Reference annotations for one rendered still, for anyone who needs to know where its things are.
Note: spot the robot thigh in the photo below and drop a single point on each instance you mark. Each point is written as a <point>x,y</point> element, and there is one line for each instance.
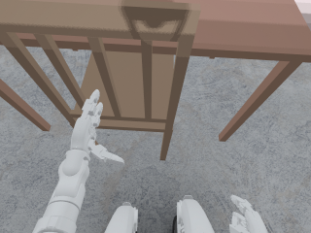
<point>124,220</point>
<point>191,215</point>

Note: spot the left robot hand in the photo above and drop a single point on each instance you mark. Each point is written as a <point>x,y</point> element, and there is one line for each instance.
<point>84,130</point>

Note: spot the right robot thigh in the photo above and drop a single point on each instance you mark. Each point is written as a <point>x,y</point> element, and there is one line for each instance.
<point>191,215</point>

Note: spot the table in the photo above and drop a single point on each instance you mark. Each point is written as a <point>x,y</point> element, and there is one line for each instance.
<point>244,29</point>

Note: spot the right robot hand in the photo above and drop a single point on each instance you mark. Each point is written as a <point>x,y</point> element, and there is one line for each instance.
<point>251,223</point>

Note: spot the left robot thigh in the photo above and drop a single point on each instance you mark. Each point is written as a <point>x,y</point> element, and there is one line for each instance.
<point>124,220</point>

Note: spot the chair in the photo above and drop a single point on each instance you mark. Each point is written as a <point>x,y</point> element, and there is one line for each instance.
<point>139,91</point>

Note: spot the robot left forearm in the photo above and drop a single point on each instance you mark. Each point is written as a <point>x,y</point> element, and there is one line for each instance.
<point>65,204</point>

